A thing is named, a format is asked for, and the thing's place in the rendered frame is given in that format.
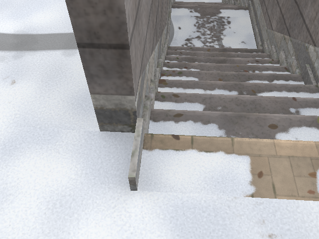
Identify stairs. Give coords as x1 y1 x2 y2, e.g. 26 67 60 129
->
173 1 241 7
149 46 319 141

